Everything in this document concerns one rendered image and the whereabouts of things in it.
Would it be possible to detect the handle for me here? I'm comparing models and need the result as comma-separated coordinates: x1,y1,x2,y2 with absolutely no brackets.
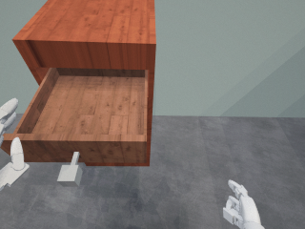
57,152,83,187

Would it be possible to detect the robot left hand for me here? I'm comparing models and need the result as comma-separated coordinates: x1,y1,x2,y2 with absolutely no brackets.
0,98,30,192

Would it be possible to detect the robot right hand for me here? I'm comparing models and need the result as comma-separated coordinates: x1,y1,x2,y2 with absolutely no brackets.
223,179,261,229

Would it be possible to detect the drawer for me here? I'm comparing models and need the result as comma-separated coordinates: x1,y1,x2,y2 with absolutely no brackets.
0,68,148,163

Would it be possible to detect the cabinet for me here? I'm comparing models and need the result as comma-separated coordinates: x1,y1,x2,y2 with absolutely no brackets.
12,0,156,167

